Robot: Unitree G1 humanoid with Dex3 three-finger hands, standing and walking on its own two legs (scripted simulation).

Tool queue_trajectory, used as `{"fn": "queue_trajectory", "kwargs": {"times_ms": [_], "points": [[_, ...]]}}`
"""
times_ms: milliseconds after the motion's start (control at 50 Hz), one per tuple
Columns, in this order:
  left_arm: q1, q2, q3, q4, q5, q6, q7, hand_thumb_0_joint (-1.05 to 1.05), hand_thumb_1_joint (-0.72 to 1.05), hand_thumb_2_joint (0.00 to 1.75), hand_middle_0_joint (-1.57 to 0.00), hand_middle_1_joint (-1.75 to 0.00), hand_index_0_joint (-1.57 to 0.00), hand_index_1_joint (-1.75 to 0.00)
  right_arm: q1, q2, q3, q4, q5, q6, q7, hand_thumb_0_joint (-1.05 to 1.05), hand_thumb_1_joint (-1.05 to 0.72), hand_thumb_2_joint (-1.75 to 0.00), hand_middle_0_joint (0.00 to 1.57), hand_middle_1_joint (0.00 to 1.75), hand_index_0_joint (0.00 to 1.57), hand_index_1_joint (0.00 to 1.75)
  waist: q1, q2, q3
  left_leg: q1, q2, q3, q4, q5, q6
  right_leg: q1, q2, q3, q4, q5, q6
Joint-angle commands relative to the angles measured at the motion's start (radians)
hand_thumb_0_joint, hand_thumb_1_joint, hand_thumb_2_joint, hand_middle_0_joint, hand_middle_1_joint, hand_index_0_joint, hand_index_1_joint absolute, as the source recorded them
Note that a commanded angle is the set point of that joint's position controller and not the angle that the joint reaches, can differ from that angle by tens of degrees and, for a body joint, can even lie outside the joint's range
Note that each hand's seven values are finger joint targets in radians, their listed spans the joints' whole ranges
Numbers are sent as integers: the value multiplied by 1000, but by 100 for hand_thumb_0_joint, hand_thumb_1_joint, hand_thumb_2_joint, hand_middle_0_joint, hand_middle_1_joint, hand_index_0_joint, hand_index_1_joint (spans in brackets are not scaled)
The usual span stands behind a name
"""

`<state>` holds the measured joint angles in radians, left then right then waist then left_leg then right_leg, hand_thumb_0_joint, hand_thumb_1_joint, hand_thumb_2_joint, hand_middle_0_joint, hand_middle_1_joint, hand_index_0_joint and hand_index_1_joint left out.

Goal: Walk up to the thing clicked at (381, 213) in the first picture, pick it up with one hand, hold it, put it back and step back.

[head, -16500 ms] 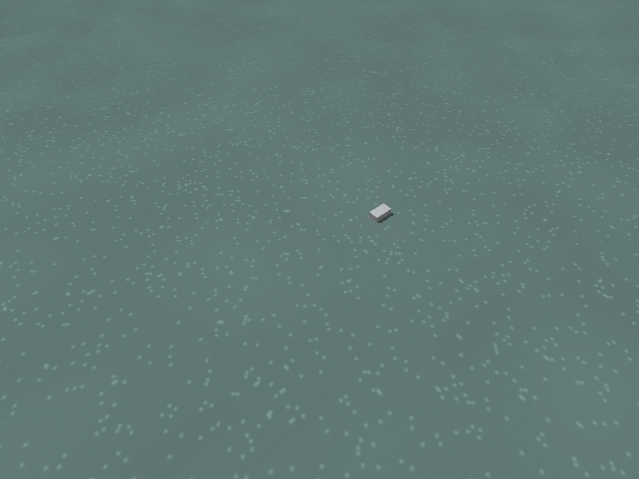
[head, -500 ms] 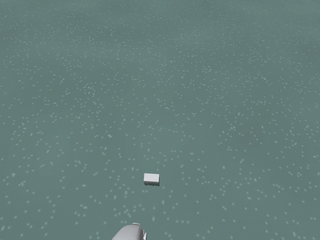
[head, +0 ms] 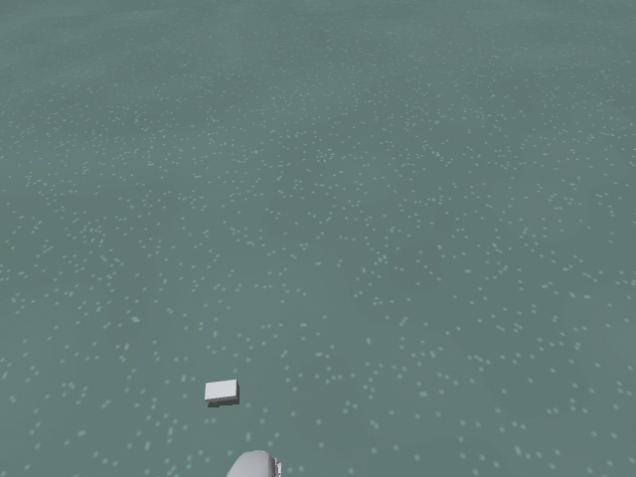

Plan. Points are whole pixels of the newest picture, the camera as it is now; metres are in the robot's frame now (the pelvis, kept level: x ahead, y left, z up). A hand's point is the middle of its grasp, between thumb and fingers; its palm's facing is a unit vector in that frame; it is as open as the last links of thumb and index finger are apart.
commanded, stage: walk up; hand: left
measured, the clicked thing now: (221, 390) +0.48 +0.33 -0.72
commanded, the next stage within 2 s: none
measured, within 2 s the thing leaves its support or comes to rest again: neither
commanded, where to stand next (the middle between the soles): +0.11 +0.05 m, yaw +5 degrees
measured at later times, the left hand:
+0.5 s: hand out of the picture +0.03 +0.35 -0.13, palm faces +0.06 -0.85 -0.52, open 7.4 cm
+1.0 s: hand out of the picture +0.05 +0.32 -0.13, palm faces +0.06 -0.94 -0.35, open 7.4 cm
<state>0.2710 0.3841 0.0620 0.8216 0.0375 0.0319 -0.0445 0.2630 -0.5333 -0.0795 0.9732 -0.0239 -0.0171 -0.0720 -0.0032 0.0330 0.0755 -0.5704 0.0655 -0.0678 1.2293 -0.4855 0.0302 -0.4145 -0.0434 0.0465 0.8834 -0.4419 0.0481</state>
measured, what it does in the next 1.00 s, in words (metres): steps on the spot: left foot, then right foot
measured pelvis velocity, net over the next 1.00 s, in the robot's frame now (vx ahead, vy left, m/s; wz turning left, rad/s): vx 0.00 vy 0.05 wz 0.09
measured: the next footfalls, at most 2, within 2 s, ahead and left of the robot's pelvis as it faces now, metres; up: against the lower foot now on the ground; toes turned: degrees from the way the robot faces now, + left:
left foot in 0.42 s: +0.09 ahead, +0.17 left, +0.00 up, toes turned +3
right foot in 0.70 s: +0.09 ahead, -0.08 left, +0.00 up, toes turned +4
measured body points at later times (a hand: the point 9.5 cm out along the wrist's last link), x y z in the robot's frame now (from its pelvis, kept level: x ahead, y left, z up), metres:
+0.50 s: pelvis +0.02 +0.03 +0.00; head +0.09 +0.03 +0.44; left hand +0.03 +0.39 -0.09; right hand +0.21 -0.26 -0.11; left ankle +0.05 +0.17 -0.70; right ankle +0.02 -0.14 -0.67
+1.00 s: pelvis +0.00 +0.05 +0.03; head +0.03 +0.06 +0.48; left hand +0.05 +0.37 -0.11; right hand +0.11 -0.25 -0.09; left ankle +0.05 +0.17 -0.69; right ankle +0.06 -0.09 -0.69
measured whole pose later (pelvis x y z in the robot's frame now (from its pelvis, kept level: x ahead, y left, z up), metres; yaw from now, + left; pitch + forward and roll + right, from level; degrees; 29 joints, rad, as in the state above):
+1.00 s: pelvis +0.00 +0.05 +0.03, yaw +5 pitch -3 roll -1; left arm 0.16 0.39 0.02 1.01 0.01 -0.01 -0.02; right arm 0.15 -0.36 -0.01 1.03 -0.01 0.01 0.01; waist 0.00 -0.01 0.11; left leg -0.35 0.00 -0.03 0.67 -0.27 0.01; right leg -0.31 -0.01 -0.02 0.63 -0.29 0.00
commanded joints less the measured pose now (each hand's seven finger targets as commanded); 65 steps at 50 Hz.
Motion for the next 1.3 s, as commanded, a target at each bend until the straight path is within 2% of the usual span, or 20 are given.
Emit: {"fn": "queue_trajectory", "kwargs": {"times_ms": [0,120,220,340,400,420,440,460,480,520,540,660,680,720,740,780,840,880,960,1280], "points": [[-3,354,98,-27,-18,-86,62,0,90,90,-20,-30,-20,-30,58,-116,-19,-54,13,-26,30,0,-90,-90,20,30,20,30,10,-201,7,-147,39,-25,-53,93,9,167,-239,373,-406,213,-224],[122,356,89,-7,-39,-122,123,0,90,90,-20,-30,-20,-30,-54,-113,-51,-178,-30,41,70,0,-90,-90,20,30,20,30,29,-89,-40,-146,-2,-89,-22,108,-10,259,-302,322,-330,794,-257],[143,336,83,-19,-33,-124,142,0,90,90,-20,-30,-20,-30,-105,-85,-60,-222,-9,53,82,0,-90,-90,20,30,20,30,48,-134,-86,-144,-45,-82,-74,116,-25,329,-257,238,-287,811,-224],[116,345,76,-36,-19,-111,126,0,90,90,-20,-30,-20,-30,-167,-49,-56,-231,11,34,89,0,-90,-90,20,30,20,30,63,-291,-99,34,-44,60,-367,40,-12,272,-224,128,-204,831,-249],[37,307,51,-54,-40,-96,112,0,90,90,-20,-30,-20,-30,1,-71,-72,-150,13,14,86,0,-90,-90,20,30,20,30,-38,-168,-178,413,-104,110,-641,303,31,100,-126,13,34,643,-160],[71,246,30,-59,-42,-98,111,0,90,90,-20,-30,-20,-30,54,-125,-85,-141,6,5,77,0,-90,-90,20,30,20,30,-71,-13,-229,578,-2,-72,-648,478,87,-59,-93,-13,218,438,-105],[80,177,10,-83,-45,-102,114,0,90,90,-20,-30,-20,-30,40,-195,-96,-168,7,0,69,0,-90,-90,20,30,20,30,-57,204,-261,673,224,-391,-634,785,190,-258,11,-57,326,-130,-50],[30,240,22,-53,-42,-87,129,0,90,90,-20,-30,-20,-30,5,-208,-84,-167,34,5,73,0,-90,-90,20,30,20,30,-64,158,-281,533,337,-537,-687,672,328,-170,-7,2,298,-244,-64],[-21,278,21,-36,-38,-89,129,0,90,90,-20,-30,-20,-30,-63,-189,-81,-175,34,12,72,0,-90,-90,20,30,20,30,-46,113,-196,385,315,-489,-715,583,333,-115,-37,11,262,-239,-65],[1,272,32,1,-49,-80,107,0,90,90,-20,-30,-20,-30,-157,-109,-44,-196,25,14,64,0,-90,-90,20,30,20,30,-2,35,-116,326,156,-213,-658,587,214,-100,-38,5,213,-152,-67],[18,258,30,19,-51,-75,99,0,90,90,-20,-30,-20,-30,-159,-105,-35,-187,27,7,60,0,-90,-90,20,30,20,30,11,59,-82,282,134,-198,-669,577,177,-84,-34,-17,177,-91,-67],[52,225,33,82,-34,-76,86,0,90,90,-20,-30,-20,-30,-219,-110,-15,-171,29,10,61,0,-90,-90,20,30,20,30,54,133,-102,159,110,-159,-613,438,140,201,26,-88,-254,135,-73],[31,245,39,88,-22,-78,86,0,90,90,-20,-30,-20,-30,-213,-80,-3,-164,34,12,62,0,-90,-90,20,30,20,30,58,90,-97,106,93,-160,-594,378,96,250,14,-39,-290,191,-85],[-55,297,43,60,-7,-82,81,0,90,90,-20,-30,-20,-30,-188,-26,17,-148,40,11,64,0,-90,-90,20,30,20,30,26,-47,-80,68,-4,-97,-544,161,19,199,-172,252,-429,73,-162],[-126,326,39,55,-15,-77,74,0,90,90,-20,-30,-20,-30,-176,-48,3,-116,37,13,58,0,-90,-90,20,30,20,30,6,-129,-98,236,-57,-12,-462,14,13,27,-268,313,-484,-23,-234],[-230,270,20,39,-18,-67,65,0,90,90,-20,-30,-20,-30,-99,-70,-14,-59,28,7,62,0,-90,-90,20,30,20,30,-54,-104,-56,404,-37,-23,-535,27,13,-130,-204,204,-449,-75,-181],[-129,227,13,97,-29,-57,59,0,90,90,-20,-30,-20,-30,-202,-105,-5,-66,15,-8,69,0,-90,-90,20,30,20,30,27,39,-43,186,150,-338,-844,-43,127,71,9,-16,-200,-6,-75],[-78,222,20,130,-30,-52,48,0,90,90,-20,-30,-20,-30,-234,-111,0,-72,4,-10,69,0,-90,-90,20,30,20,30,52,13,-22,57,147,-310,-893,-212,123,181,12,-12,-222,-38,-84],[-127,211,11,141,-31,-63,43,0,90,90,-20,-30,-20,-30,-233,-62,18,-33,12,-10,74,0,-90,-90,20,30,20,30,30,28,-55,181,25,-141,-809,-33,15,159,-54,90,-431,12,-114],[-226,198,-15,238,-43,-72,44,0,90,90,-20,-30,-20,-30,-229,-33,41,87,35,-16,72,0,-90,-90,20,30,20,30,0,-72,-133,402,34,-54,-849,420,-2,257,-103,62,-572,336,-71]]}}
